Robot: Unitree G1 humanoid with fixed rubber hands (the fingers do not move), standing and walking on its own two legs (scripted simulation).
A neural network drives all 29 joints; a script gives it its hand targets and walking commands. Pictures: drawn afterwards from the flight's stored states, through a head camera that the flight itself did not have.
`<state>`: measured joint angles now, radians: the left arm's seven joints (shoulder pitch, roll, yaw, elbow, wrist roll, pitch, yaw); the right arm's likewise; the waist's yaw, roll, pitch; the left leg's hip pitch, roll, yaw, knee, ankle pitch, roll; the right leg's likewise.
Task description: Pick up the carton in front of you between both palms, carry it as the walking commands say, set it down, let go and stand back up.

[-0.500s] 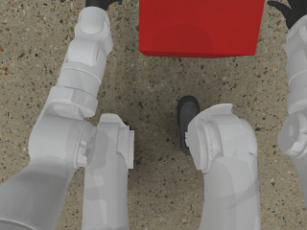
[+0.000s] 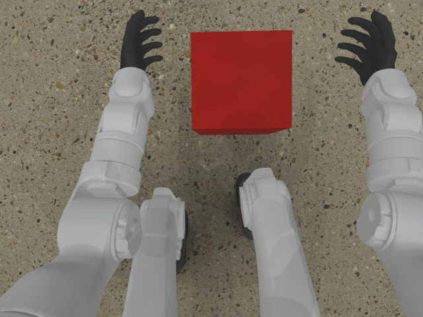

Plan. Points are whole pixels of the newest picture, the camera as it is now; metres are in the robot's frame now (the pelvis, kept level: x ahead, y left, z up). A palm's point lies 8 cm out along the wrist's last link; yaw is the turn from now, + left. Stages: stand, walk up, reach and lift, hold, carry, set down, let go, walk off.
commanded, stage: set down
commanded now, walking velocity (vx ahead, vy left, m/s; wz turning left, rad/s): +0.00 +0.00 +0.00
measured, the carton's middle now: (236, 93) +0.50 -0.13 -0.36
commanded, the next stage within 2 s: let go in 0.46 s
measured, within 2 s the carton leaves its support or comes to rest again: neither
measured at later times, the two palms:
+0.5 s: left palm (88, 29) +0.51 +0.05 +0.04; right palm out of the picture +0.44 -0.34 +0.03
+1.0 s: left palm out of the picture +0.39 +0.13 +0.15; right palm out of the picture +0.32 -0.31 +0.15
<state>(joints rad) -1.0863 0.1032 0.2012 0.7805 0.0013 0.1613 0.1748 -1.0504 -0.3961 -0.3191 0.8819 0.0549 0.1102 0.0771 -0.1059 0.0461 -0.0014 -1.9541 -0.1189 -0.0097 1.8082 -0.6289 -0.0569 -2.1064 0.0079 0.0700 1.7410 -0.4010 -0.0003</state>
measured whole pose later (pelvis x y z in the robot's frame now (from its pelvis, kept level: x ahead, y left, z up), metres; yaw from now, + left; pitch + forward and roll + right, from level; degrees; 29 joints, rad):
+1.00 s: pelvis +0.09 -0.03 +0.25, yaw -6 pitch +23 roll +2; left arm -0.17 0.10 0.12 0.54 0.08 0.03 0.04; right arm -0.13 -0.26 -0.13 0.53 0.00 0.02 0.10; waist -0.05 0.01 -0.03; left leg -0.76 -0.03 -0.08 0.75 -0.39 -0.04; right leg -0.90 0.04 0.04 0.75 -0.24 -0.03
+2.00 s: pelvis +0.14 +0.00 +0.28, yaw -5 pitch +0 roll -1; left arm 0.18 0.30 0.05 0.74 0.05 0.02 0.02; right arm 0.23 -0.34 -0.05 0.62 -0.04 0.04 -0.02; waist 0.00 0.04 0.01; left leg -0.13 -0.03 -0.09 0.53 -0.40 0.01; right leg -0.27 0.02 0.03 0.55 -0.28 0.00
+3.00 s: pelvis +0.11 -0.01 +0.29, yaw -5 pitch -2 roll +0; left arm 0.11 0.36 0.02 1.01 0.02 0.00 0.01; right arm 0.22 -0.38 0.00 0.89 -0.03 -0.01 -0.03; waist 0.01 0.02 0.02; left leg -0.06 -0.02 -0.10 0.40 -0.30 -0.01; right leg -0.20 0.02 0.02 0.43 -0.19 -0.01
